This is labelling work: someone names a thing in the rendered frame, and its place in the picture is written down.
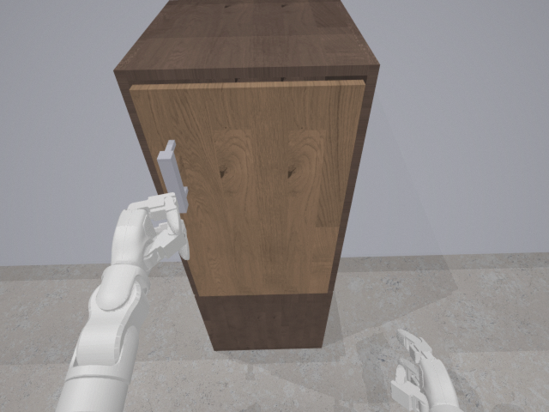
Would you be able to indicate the cupboard door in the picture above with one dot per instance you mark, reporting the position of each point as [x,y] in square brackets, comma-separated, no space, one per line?
[266,165]

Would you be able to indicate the left robot hand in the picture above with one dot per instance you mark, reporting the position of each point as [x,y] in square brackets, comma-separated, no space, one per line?
[136,241]

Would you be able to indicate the robot left forearm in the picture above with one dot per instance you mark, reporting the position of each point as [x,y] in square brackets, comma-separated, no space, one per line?
[102,365]

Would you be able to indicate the handle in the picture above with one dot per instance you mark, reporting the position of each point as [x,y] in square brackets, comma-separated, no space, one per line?
[170,173]

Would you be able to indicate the right robot hand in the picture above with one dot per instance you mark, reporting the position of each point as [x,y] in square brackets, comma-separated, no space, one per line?
[430,384]

